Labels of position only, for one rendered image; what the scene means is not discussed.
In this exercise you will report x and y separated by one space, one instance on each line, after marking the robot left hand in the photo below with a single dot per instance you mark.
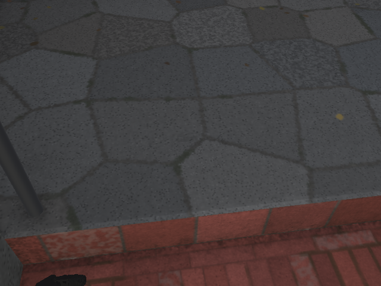
65 280

